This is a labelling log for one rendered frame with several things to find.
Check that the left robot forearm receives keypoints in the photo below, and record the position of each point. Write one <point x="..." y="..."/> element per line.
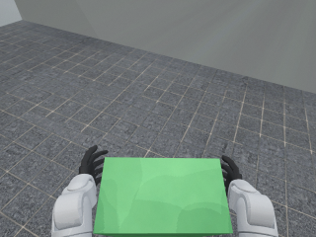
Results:
<point x="72" y="211"/>

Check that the robot right hand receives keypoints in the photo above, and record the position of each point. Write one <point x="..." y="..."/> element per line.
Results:
<point x="232" y="172"/>

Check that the right robot forearm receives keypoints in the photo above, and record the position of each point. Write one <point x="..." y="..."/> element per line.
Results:
<point x="255" y="212"/>

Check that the carton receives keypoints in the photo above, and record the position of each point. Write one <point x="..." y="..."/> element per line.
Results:
<point x="162" y="197"/>

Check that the robot left hand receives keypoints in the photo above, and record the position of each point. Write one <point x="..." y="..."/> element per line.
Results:
<point x="88" y="165"/>

